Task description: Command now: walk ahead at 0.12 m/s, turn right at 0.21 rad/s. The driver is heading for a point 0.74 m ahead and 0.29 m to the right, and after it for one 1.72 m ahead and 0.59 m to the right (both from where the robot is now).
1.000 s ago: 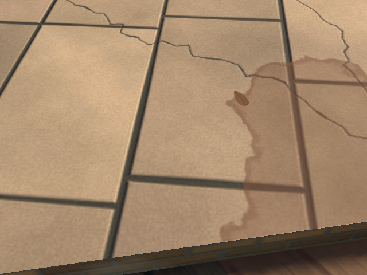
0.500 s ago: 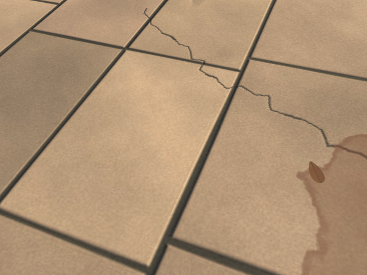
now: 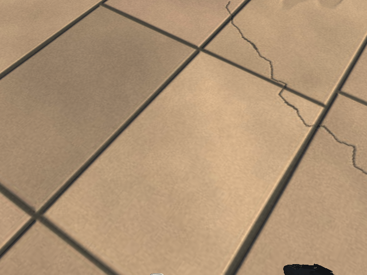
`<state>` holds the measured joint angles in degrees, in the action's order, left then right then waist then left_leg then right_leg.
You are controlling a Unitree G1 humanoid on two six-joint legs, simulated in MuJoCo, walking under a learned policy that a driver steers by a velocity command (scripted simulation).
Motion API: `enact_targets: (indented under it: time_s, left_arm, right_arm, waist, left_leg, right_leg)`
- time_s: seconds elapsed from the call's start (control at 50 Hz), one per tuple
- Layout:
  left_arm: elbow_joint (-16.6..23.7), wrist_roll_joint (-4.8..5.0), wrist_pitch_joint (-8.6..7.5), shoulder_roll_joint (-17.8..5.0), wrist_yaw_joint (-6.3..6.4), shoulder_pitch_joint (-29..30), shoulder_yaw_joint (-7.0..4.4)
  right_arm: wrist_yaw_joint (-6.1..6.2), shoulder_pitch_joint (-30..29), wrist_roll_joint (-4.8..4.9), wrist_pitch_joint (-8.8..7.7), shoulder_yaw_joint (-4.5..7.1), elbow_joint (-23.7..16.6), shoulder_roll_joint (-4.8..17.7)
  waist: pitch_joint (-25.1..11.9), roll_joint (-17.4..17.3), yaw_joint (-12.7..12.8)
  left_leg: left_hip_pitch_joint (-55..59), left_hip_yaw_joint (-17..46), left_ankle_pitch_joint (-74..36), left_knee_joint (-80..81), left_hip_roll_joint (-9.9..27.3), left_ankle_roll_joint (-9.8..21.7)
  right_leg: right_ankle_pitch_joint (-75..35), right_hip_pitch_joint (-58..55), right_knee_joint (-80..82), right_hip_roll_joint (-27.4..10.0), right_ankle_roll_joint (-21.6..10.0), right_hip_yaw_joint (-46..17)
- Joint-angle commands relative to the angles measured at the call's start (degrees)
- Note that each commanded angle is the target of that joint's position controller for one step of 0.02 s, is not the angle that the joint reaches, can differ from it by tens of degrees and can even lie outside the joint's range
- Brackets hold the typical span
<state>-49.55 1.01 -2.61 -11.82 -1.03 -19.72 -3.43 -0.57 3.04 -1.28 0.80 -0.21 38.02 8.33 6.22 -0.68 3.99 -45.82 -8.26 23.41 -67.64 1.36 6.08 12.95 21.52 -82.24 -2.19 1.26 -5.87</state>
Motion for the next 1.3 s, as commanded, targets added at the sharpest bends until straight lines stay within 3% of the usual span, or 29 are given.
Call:
enact_targets:
  time_s: [0.02, 0.06, 0.08, 0.1, 0.14, 0.18, 0.26, 0.32, 0.46, 0.56, 0.62, 0.68, 0.72, 0.76, 0.78, 0.8, 0.82, 0.84, 0.86, 0.9, 0.94, 1.0, 1.08, 1.18, 1.22, 1.24, 1.26, 1.28, 1.3]
  left_arm:
    - [4.1, -2.92, 2.99, -0.3, 3.03, -7.3, -1.03]
    - [6.2, -2.55, 3.56, 1.5, 4.01, -5.2, -0.28]
    - [6.6, 1.65, 2.29, -1.8, 4.36, -2.0, -0.18]
    - [7.7, 2.21, 2.16, -0.4, 4.69, -0.6, 0.3]
    - [8.9, 0.93, 2.29, -2.5, 4.4, 2.7, -0.09]
    - [8.6, 0.1, 2.36, -5.7, 2.96, 3.4, -1.27]
    - [9.1, 0.57, 2.81, -5.2, 1.51, 6.4, -1.65]
    - [9.5, 0.28, 3.23, -5.7, 0.99, 7.6, -1.87]
    - [9.9, 0.94, 3.0, -5.5, -0.05, 12.3, -1.64]
    - [11.0, 1.25, 2.13, -4.2, -1.73, 16.0, -0.7]
    - [12.5, 1.32, 1.63, -3.3, -2.86, 18.3, 0.05]
    - [13.9, 1.57, 1.53, -4.2, -3.4, 17.6, -0.27]
    - [14.0, 1.88, 2.06, -5.9, -3.03, 12.4, -1.22]
    - [12.7, 2.03, 2.65, -10.9, -2.3, 3.5, -3.65]
    - [10.3, 1.71, 2.68, -14.2, -1.31, -5.1, -5.7]
    - [9.0, 1.24, 2.96, -16.0, -0.32, -7.1, -6.16]
    - [11.4, 0.38, 1.72, -19.6, -0.55, -4.3, -6.35]
    - [12.0, 0.17, 0.12, -14.7, -1.24, -4.3, -4.86]
    - [12.2, 0.1, -0.93, -12.1, -1.32, -2.3, -3.96]
    - [13.6, 0.46, -2.16, -8.3, -1.42, 4.1, -2.52]
    - [14.5, -0.17, -2.71, -8.3, -0.61, 4.9, -2.05]
    - [14.5, -0.16, -2.48, -11.3, 0.82, 2.6, -2.53]
    - [13.7, 0.11, -1.0, -12.7, 1.79, -1.2, -2.99]
    - [13.1, 1.05, -0.1, -12.2, 2.23, -2.8, -3.21]
    - [13.7, 0.46, 0.26, -12.2, 2.47, -0.5, -3.34]
    - [13.9, 0.1, 0.11, -10.1, 2.28, -0.3, -2.66]
    - [15.0, -1.1, -0.03, -6.6, 2.11, -0.9, -1.2]
    - [14.6, 0.78, -0.66, -2.1, 1.92, -12.9, -0.07]
    - [13.2, 1.63, -0.91, -7.7, 2.08, -11.9, -0.5]
  right_arm:
    - [0.23, 0.0, 0.25, -1.9, 2.17, 0.5, 2.5]
    - [0.32, 3.0, -0.37, -3.35, 2.01, 3.4, 2.4]
    - [-0.42, 4.2, -0.47, -5.05, 1.45, 2.7, 2.0]
    - [-0.05, 5.4, -0.25, -5.01, 1.95, 3.2, 3.2]
    - [1.38, 7.1, -0.09, -4.96, 1.58, 3.7, 2.4]
    - [2.52, 8.2, 0.35, -5.76, 2.03, 4.7, 5.0]
    - [3.91, 13.0, 0.27, -5.91, 3.16, 7.4, 9.4]
    - [4.36, 14.8, 0.15, -5.69, 3.34, 8.4, 10.9]
    - [4.04, 16.6, -0.79, -5.19, 3.21, 10.6, 11.4]
    - [3.45, 18.1, -0.35, -4.32, 3.69, 11.0, 13.2]
    - [3.03, 18.1, 0.41, -3.66, 4.2, 10.7, 14.8]
    - [2.87, 16.5, 1.93, -2.63, 4.93, 9.8, 17.9]
    - [2.64, 14.9, 2.63, -1.88, 5.53, 9.3, 19.9]
    - [1.81, 13.0, 3.38, -1.5, 6.09, 8.7, 20.9]
    - [1.54, 12.7, 3.52, -1.72, 5.77, 9.0, 19.6]
    - [1.42, 12.9, 1.52, -2.49, 4.3, 8.4, 13.4]
    - [1.6, 14.9, 1.12, -4.98, 2.88, 3.8, 8.2]
    - [0.83, 9.0, 3.16, -7.72, 3.43, 1.1, 12.4]
    - [0.22, 4.8, 5.09, -9.32, 3.73, -0.8, 14.3]
    - [0.42, 7.6, 3.5, -9.64, 4.15, 0.5, 15.3]
    - [0.34, 9.2, 2.04, -8.29, 4.84, 0.6, 16.3]
    - [0.54, 4.2, 0.35, -7.2, 3.99, -1.2, 12.9]
    - [-0.03, -5.8, 0.83, -7.25, 2.39, -2.9, 9.0]
    - [-0.68, -7.4, 2.08, -8.35, 4.34, -4.0, 13.5]
    - [-0.87, -1.5, 1.98, -9.01, 5.58, -2.6, 15.2]
    - [-0.8, 4.9, 1.34, -9.4, 6.52, -1.2, 16.8]
    - [-0.55, 14.6, -0.18, -9.4, 6.98, -0.2, 19.6]
    - [-1.02, 21.0, -0.53, -8.69, 8.36, 3.8, 24.2]
    - [-1.15, 21.1, 1.43, -8.26, 7.15, 3.6, 18.3]
  waist:
    - [-9.0, -4.1, 0.9]
    - [-6.3, -4.1, 2.3]
    - [-9.8, -1.9, -0.9]
    - [-10.5, -3.8, -0.6]
    - [-10.6, -3.5, -1.5]
    - [-10.0, -5.3, -2.6]
    - [-7.0, -2.4, -4.4]
    - [-5.0, -3.0, -4.6]
    - [-1.6, -2.3, -6.4]
    - [1.0, -1.4, -8.5]
    - [1.6, -1.9, -9.1]
    - [-1.6, -4.0, -7.1]
    - [-5.2, -7.9, -3.3]
    - [-9.1, -9.1, 1.7]
    - [-12.4, -5.9, 6.2]
    - [-11.0, 2.2, 4.7]
    - [-15.5, 12.3, -1.7]
    - [-19.3, 4.3, 1.1]
    - [-11.7, 2.2, 0.4]
    - [-6.0, -0.6, -4.4]
    - [-6.7, -0.8, -6.0]
    - [-4.8, 0.4, -5.0]
    - [-5.0, 5.0, -0.1]
    - [-7.2, 8.4, -0.2]
    - [-8.8, 10.2, -3.9]
    - [-12.7, 9.4, -6.9]
    - [-21.9, 4.2, -10.6]
    - [-28.6, -20.3, -5.6]
    - [-25.7, -15.6, -8.0]
  left_leg:
    - [16.4, 25.0, -15.7, 35.9, 14.0, 2.9]
    - [14.4, 18.3, -22.7, 37.7, 13.6, 0.9]
    - [19.8, 16.4, -23.1, 41.7, 14.4, 1.4]
    - [23.3, 14.1, -24.6, 45.0, 14.5, 1.0]
    - [26.2, 10.8, -17.2, 50.4, 13.3, 1.1]
    - [30.4, 8.2, -14.0, 55.8, 13.1, -0.6]
    - [38.5, 5.4, -12.2, 58.9, 13.2, -4.3]
    - [43.0, 5.1, -7.8, 60.8, 15.2, -3.5]
    - [49.9, -0.9, -11.9, 62.3, 16.2, -1.5]
    - [54.1, -6.2, -21.5, 61.8, 16.2, -1.4]
    - [56.1, -9.4, -36.0, 59.2, 16.2, -1.7]
    - [56.8, -12.1, -62.0, 52.0, 15.6, -1.0]
    - [59.3, -12.6, -75.4, 45.2, 16.4, -0.1]
    - [57.9, -11.8, -74.0, 32.7, 16.0, 0.5]
    - [50.8, -11.7, -63.3, 19.9, 13.1, -1.0]
    - [31.2, -7.6, -19.2, 4.0, 8.7, -2.9]
    - [7.6, 0.3, 10.5, -16.0, -4.4, -6.2]
    - [1.7, 13.3, 6.9, -20.4, -3.3, -5.9]
    - [-0.7, 14.5, -0.1, -16.7, 0.0, -4.0]
    - [3.2, 14.7, -6.5, -7.8, 4.0, -4.5]
    - [7.9, 14.4, -8.6, -3.2, 5.5, -6.3]
    - [7.4, 11.2, -11.7, 7.9, 5.6, -9.6]
    - [14.9, 8.2, -25.5, 29.8, 0.7, -10.8]
    - [16.8, 11.9, -24.4, 38.8, -0.6, -8.8]
    - [23.2, 10.6, -21.2, 40.7, -1.1, -6.3]
    - [32.8, 10.3, -21.9, 41.2, 0.0, -4.1]
    - [48.4, 19.6, -18.1, 38.7, 9.3, 0.1]
    - [66.2, 51.5, -4.8, 47.2, 21.6, 11.8]
    - [66.1, 59.3, 10.5, 51.6, 21.3, 11.8]
  right_leg:
    - [-1.6, 12.2, -16.1, 0.6, -1.8, 0.4]
    - [-3.4, 15.0, -14.1, 1.1, -2.3, -2.0]
    - [-4.3, 17.5, -16.7, 2.2, -3.3, -2.3]
    - [-4.0, 20.0, -9.8, 1.3, -2.8, -2.2]
    - [-7.7, 21.2, -1.9, 0.4, -2.4, -2.2]
    - [-12.7, 24.0, 0.3, -0.2, -2.6, -0.4]
    - [-16.3, 31.7, 5.6, 0.3, -3.6, -1.1]
    - [-16.2, 37.2, 6.6, -0.5, -2.7, -1.1]
    - [-15.2, 40.0, 12.4, -4.0, -1.7, 1.8]
    - [-14.6, 36.5, 24.1, -5.4, -3.3, 7.0]
    - [-11.1, 31.4, 32.6, -4.7, -4.5, 11.6]
    - [-6.8, 19.3, 40.7, 0.3, -6.4, 17.6]
    - [-3.6, 11.4, 42.6, 3.1, -7.9, 18.5]
    - [-1.2, -0.8, 48.8, 5.2, -10.8, 17.5]
    - [-4.9, -15.2, 56.2, 6.9, -13.1, 15.0]
    - [-2.5, -27.8, 51.9, 0.3, -15.4, 2.7]
    - [4.0, -41.3, 56.6, -12.2, -27.5, -30.1]
    - [15.6, -39.9, 68.5, -16.5, -28.6, -40.8]
    - [13.9, -32.4, 71.8, -15.7, -24.9, -34.3]
    - [0.1, -20.7, 71.0, -10.1, -21.0, -21.4]
    - [-7.8, -15.3, 71.1, -7.2, -20.1, -15.7]
    - [-16.3, -8.9, 70.8, -4.9, -19.0, -10.2]
    - [-11.8, -3.8, 67.5, -0.3, -14.6, -5.7]
    - [-7.0, -13.6, 59.8, -4.6, -12.6, -14.7]
    - [-13.1, -14.8, 54.4, -5.0, -11.0, -15.6]
    - [-18.2, -13.3, 46.5, -2.0, -9.0, -12.8]
    - [-10.7, -5.9, 30.7, 0.9, -6.5, -8.5]
    - [17.6, 15.2, 10.1, 9.5, -1.7, -2.8]
    - [18.6, 23.2, 2.2, 6.2, -1.5, -5.5]
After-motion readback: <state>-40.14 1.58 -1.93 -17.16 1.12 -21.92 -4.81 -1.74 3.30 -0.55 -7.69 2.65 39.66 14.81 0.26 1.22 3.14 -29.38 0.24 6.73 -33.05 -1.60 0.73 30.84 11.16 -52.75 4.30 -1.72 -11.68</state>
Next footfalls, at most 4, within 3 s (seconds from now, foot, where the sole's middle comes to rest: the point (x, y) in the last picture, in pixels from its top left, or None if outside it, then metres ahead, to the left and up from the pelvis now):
0.80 right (257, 271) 0.40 -0.17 -0.67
1.26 left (252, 165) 0.78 -0.17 -0.67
1.66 right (333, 180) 0.74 -0.47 -0.67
2.14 left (291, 99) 1.12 -0.36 -0.67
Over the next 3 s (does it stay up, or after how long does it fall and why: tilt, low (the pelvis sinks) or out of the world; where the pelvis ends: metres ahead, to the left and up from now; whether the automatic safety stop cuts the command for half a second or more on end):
stays up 1.36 -0.49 0.11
